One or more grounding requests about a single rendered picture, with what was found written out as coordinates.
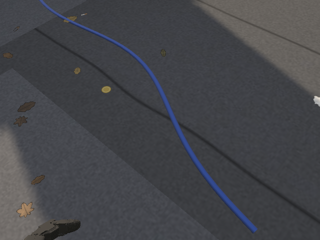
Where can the left robot hand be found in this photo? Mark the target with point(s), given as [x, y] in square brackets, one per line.
[52, 229]

